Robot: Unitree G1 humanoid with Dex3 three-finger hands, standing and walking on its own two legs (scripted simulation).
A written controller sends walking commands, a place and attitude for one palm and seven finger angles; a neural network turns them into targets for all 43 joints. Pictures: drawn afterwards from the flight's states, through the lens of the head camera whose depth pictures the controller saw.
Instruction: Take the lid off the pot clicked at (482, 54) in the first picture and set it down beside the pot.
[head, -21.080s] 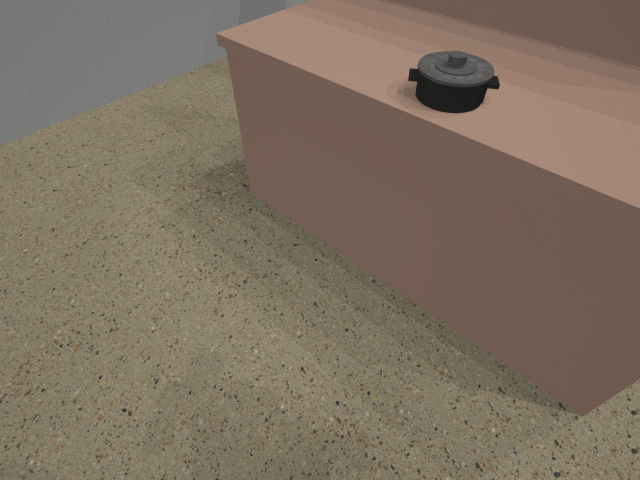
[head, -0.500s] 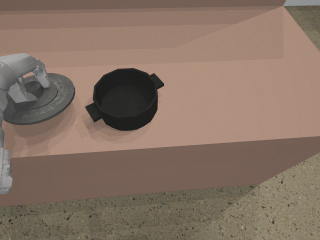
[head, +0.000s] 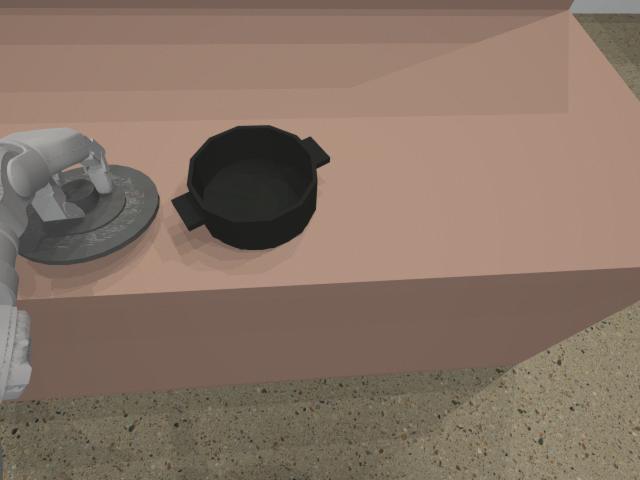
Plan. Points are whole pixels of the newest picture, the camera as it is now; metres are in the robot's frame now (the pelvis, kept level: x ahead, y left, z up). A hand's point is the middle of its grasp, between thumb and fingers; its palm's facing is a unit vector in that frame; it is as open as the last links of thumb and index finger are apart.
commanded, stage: lower the lid onto the table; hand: left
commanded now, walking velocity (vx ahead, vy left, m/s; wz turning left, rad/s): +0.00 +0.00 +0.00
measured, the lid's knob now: (78, 195) +0.47 +0.30 +0.04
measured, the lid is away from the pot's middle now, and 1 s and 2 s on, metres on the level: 0.23 0.23 0.23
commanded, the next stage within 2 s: open the fingers wide in 0.28 s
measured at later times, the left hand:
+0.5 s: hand (73, 200) +0.46 +0.30 +0.05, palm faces -0.47 -0.09 -0.88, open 7.5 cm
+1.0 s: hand (67, 203) +0.45 +0.31 +0.05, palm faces -0.47 -0.08 -0.88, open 8.0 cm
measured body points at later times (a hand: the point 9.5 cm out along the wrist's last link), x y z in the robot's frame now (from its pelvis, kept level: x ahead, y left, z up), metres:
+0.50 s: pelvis +0.00 +0.01 -0.01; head +0.10 +0.01 +0.43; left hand +0.48 +0.31 +0.10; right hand -0.03 -0.28 -0.13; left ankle -0.02 +0.08 -0.73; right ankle -0.02 -0.15 -0.73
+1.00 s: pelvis +0.00 +0.01 -0.01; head +0.09 +0.02 +0.43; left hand +0.47 +0.31 +0.10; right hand +0.02 -0.27 -0.13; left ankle -0.02 +0.08 -0.73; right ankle -0.02 -0.15 -0.73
